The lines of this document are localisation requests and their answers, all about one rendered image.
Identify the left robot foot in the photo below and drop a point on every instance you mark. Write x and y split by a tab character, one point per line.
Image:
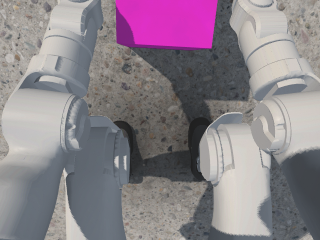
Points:
127	133

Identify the robot left upper arm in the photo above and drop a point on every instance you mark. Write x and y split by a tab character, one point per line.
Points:
42	128

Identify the left robot forearm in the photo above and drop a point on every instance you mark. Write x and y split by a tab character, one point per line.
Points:
67	50

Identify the carton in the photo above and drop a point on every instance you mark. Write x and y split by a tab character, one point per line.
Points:
166	24

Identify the right robot forearm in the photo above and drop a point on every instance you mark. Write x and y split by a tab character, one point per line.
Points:
269	51

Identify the robot right thigh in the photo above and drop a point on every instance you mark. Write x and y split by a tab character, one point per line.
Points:
242	204

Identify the robot right upper arm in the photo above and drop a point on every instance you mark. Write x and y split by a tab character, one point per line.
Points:
288	126

